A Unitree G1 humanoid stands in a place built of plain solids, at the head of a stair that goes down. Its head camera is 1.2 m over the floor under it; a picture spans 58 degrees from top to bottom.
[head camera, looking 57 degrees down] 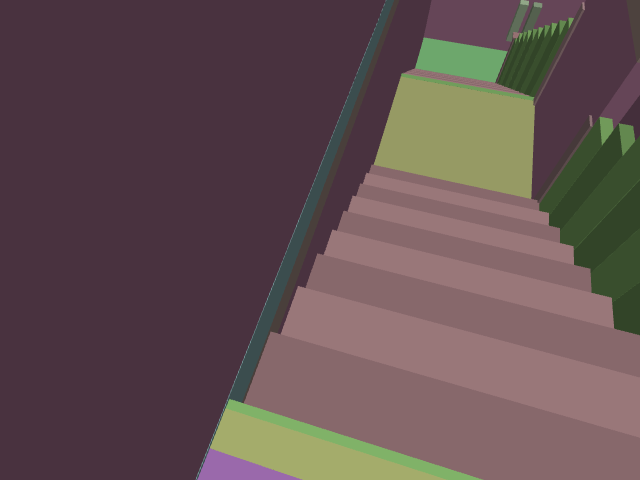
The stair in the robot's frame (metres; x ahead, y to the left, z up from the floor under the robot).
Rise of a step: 0.18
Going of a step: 0.27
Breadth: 1.41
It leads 17 degrees to the right of straight ahead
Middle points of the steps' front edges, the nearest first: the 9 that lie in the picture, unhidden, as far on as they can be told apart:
0.33 -0.51 -0.18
0.59 -0.59 -0.35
0.85 -0.66 -0.53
1.11 -0.74 -0.71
1.37 -0.82 -0.89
1.63 -0.89 -1.06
1.89 -0.97 -1.24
2.15 -1.05 -1.42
2.40 -1.12 -1.60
